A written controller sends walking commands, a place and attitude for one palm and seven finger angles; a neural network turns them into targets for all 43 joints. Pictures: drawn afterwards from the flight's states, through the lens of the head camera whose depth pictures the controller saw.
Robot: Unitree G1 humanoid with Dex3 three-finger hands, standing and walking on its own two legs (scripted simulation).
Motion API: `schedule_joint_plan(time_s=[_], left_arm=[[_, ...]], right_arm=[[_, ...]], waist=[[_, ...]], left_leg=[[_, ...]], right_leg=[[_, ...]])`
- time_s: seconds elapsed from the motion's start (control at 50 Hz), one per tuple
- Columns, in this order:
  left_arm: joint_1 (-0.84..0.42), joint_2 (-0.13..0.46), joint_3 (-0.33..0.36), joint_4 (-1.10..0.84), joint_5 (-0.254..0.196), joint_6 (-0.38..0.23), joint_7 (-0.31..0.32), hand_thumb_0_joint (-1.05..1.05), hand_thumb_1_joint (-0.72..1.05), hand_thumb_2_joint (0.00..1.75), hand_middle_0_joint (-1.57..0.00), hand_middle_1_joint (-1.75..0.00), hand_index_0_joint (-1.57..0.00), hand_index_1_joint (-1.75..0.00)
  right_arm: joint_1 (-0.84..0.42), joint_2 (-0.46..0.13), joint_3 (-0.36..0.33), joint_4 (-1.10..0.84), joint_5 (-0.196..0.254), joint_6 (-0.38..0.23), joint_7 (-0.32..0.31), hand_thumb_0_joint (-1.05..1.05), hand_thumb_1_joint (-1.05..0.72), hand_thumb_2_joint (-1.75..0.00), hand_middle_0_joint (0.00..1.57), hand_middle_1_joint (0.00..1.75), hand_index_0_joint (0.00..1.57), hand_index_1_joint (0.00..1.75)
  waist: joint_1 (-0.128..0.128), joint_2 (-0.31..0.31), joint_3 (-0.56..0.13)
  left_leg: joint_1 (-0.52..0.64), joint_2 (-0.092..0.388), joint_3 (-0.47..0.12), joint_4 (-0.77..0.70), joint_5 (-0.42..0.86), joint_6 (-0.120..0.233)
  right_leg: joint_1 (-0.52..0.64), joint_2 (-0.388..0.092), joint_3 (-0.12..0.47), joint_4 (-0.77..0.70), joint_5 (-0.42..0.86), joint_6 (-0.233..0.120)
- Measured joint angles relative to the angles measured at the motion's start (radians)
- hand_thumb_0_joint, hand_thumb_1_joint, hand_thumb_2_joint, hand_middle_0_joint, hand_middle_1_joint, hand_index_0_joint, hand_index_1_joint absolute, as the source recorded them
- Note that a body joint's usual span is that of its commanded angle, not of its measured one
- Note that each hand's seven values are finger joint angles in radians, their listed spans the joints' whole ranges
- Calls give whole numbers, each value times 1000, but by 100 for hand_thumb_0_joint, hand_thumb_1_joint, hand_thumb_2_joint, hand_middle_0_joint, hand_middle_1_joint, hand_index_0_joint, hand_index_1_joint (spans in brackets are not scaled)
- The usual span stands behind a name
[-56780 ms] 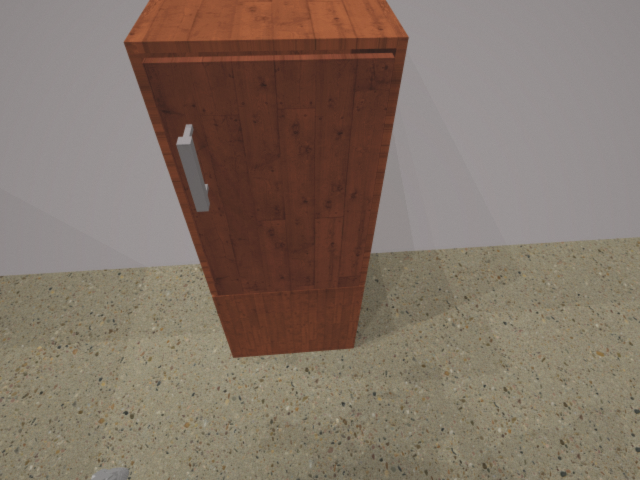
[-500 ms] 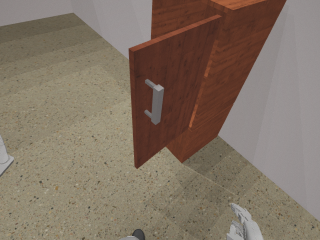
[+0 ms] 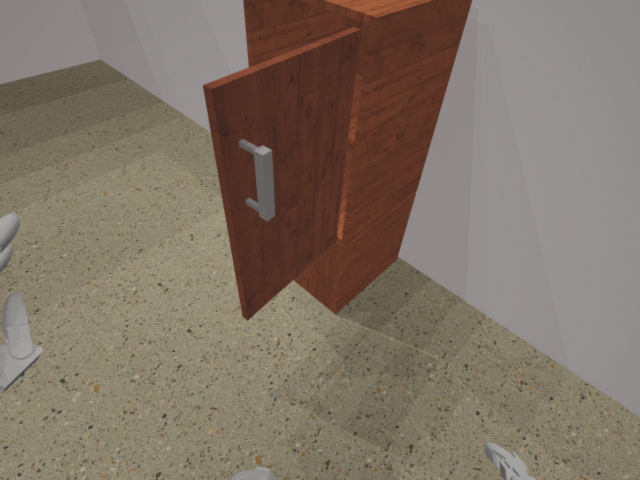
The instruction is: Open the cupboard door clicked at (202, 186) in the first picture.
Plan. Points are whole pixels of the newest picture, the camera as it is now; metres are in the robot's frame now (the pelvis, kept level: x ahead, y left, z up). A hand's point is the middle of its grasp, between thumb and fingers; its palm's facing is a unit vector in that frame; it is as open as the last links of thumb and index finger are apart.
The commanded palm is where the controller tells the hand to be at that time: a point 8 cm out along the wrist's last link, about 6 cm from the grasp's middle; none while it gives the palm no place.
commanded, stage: stop stepping back and stand still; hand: left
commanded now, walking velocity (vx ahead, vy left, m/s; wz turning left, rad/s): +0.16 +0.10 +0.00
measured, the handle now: (256, 180) +0.57 +0.14 +0.06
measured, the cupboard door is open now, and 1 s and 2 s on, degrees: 95 95 95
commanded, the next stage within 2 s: let the arm hang, fingers relaxed in 0.80 s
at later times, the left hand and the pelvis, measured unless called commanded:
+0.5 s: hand out of the picture +0.17 +0.32 +0.16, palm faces +0.46 -0.77 -0.44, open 7.4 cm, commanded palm +0.11 +0.35 +0.18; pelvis -0.02 +0.05 +0.00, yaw +1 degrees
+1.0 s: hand (14, 425) +0.17 +0.33 +0.04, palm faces +0.23 -0.84 -0.49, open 7.4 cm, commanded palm none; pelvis -0.04 +0.06 +0.00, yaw +3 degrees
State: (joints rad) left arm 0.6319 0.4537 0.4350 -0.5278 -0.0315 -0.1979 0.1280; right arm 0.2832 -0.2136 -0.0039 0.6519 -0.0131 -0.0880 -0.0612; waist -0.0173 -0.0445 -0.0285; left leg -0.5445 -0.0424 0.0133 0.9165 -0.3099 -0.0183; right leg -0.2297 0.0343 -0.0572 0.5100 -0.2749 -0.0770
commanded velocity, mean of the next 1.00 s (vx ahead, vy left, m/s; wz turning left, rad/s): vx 0.01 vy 0.01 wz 0.00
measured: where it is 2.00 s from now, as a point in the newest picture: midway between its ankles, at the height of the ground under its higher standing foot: outside the picture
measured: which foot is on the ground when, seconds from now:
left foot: up 0.00-0.22, down 0.24-1.00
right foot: down 0.00-1.00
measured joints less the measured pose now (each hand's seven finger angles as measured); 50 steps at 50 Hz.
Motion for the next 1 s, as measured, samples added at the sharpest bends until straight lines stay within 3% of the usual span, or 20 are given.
schedule_joint_plan(time_s=[0.04, 0.08, 0.18, 0.24, 0.28, 0.32, 0.5, 0.66, 0.9, 0.94, 1.0], left_arm=[[-15, -23, -13, 42, 9, -21, 3, 1, 89, 90, -22, -30, -22, -30], [-54, -46, -24, 99, 17, -32, 9, 1, 89, 90, -22, -30, -22, -30], [-117, -86, -43, 151, 25, -21, 32, 1, 89, 90, -22, -30, -21, -30], [-108, -90, -43, 94, 18, -22, 37, 1, 89, 90, -22, -30, -21, -30], [-108, -72, -32, 77, 15, -27, 36, 1, 89, 90, -22, -30, -21, -30], [-100, -55, -17, 75, 14, -28, 31, 1, 89, 90, -22, -30, -21, -30], [-105, -62, -26, 81, 2, -11, 16, 1, 89, 90, -21, -30, -21, -30], [-111, -76, -36, 74, 1, 6, 16, 1, 89, 90, -22, -30, -21, -30], [-89, -68, -35, 82, 1, 3, 20, 1, 89, 90, -21, -30, -21, -30], [-160, -51, -100, 225, 30, -6, -21, 1, 89, 90, -21, -30, -21, -30], [-308, -73, -239, 600, 53, 107, -89, 0, 90, 90, -20, -30, -20, -30]], right_arm=[[22, -10, -3, 34, 1, 7, -8, 2, -91, -90, 20, 30, 20, 30], [39, -18, -8, 56, 4, 3, -21, 2, -91, -90, 20, 30, 20, 30], [39, -34, -15, 68, 6, -26, -40, 2, -91, -90, 20, 30, 20, 30], [17, -45, -19, 36, 7, -42, -38, 2, -91, -90, 20, 30, 20, 30], [-19, -23, -18, 29, 14, -37, -34, 2, -91, -90, 20, 30, 20, 30], [-43, -2, -5, 10, 19, -37, -27, 2, -91, -90, 20, 30, 20, 30], [-95, 55, 49, -42, 21, -45, 3, 1, -91, -90, 20, 30, 20, 30], [-73, 47, 52, -38, 17, -37, -1, 1, -91, -90, 20, 30, 20, 30], [-46, 10, 20, -24, 22, -28, -9, 2, -91, -90, 20, 30, 20, 30], [-58, -22, 6, 35, 19, -54, 30, 1, -91, -90, 20, 30, 20, 30], [-108, -82, 0, 134, 6, 2, 63, 1, -91, -90, 20, 30, 20, 30]], waist=[[16, 3, -25], [19, 9, -38], [17, 17, -28], [13, 47, -6], [16, 27, 19], [17, 19, 25], [30, 28, 43], [40, 26, 56], [16, 40, 60], [21, 62, 40], [29, 102, 20]], left_leg=[[-19, 24, 4, 113, 29, -5], [11, 52, 9, 89, 36, 2], [201, 89, 29, -238, 5, 31], [319, 104, 13, -424, 65, 38], [327, 93, 23, -412, 55, 6], [328, 89, 33, -403, 38, -5], [316, 88, 40, -402, 45, 10], [320, 76, 39, -435, 71, 22], [316, 71, 38, -458, 92, 27], [274, 64, 27, -425, 86, 30], [234, 50, 26, -381, 74, 39]], right_leg=[[5, -6, 2, -31, 16, 5], [13, -17, -6, -58, 29, 12], [16, -47, -22, -58, 31, 30], [-3, -34, -33, -5, 6, 47], [-5, -48, -20, 22, -3, 55], [-3, -52, -9, 20, -1, 63], [5, -52, -2, -27, 39, 81], [18, -62, -4, -73, 71, 92], [20, -65, -5, -108, 97, 97], [-17, -74, -17, -72, 85, 97], [-67, -91, -16, -3, 57, 99]])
